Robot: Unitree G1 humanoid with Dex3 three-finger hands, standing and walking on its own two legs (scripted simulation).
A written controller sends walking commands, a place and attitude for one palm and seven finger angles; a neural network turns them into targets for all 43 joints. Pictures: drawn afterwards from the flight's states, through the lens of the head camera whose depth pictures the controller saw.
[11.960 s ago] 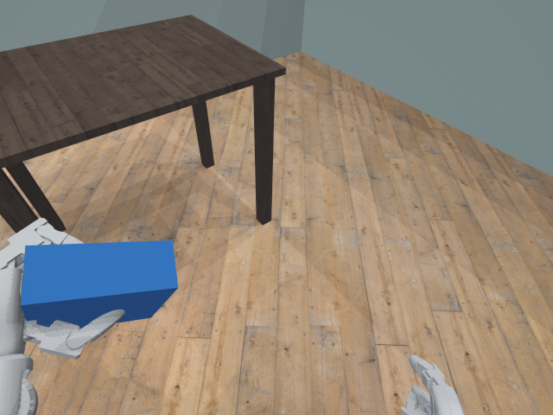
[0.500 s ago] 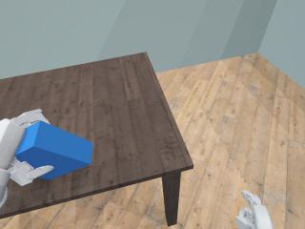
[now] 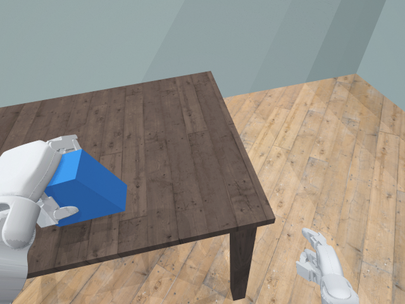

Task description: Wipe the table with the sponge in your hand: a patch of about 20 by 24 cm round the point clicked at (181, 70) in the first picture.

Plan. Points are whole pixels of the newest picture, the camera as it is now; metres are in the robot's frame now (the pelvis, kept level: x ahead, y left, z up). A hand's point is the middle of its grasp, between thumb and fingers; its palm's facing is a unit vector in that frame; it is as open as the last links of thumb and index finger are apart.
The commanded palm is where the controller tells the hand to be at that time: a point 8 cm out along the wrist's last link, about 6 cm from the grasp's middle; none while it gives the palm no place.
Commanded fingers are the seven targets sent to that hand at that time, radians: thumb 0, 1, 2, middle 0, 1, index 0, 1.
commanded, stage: turn the palm down, sponge in hand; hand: left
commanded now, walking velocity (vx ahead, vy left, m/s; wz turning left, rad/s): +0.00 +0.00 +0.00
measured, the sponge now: (78, 197) +0.24 +0.27 +0.12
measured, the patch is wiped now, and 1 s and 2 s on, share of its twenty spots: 0.00 0.00 0.00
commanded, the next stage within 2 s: move the sponge above the wiping area in 0.74 s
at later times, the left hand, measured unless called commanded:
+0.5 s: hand (58, 180) +0.23 +0.27 +0.18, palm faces +0.11 -0.02 -0.99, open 9.4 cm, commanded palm +0.19 +0.27 +0.24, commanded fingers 0.00 0.10 1.30 -1.20 -1.60 -1.20 -1.60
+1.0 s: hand (68, 185) +0.23 +0.26 +0.17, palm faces +0.08 -0.03 -1.00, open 9.4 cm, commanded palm +0.19 +0.26 +0.24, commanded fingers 0.00 0.10 1.30 -1.20 -1.60 -1.20 -1.60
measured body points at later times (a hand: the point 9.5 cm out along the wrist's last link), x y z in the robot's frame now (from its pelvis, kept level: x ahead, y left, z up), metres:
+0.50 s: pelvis +0.00 -0.01 +0.00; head +0.00 -0.07 +0.45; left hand +0.22 +0.27 +0.23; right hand +0.26 -0.20 -0.09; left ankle +0.00 +0.10 -0.74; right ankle +0.01 -0.11 -0.74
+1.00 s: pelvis -0.01 -0.02 +0.00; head -0.01 -0.08 +0.44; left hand +0.22 +0.26 +0.22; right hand +0.25 -0.23 -0.09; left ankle +0.00 +0.10 -0.74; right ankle +0.01 -0.11 -0.74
